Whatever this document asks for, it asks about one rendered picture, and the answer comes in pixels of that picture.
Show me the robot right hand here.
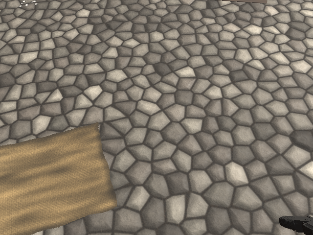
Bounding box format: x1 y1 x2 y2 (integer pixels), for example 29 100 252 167
279 215 313 235

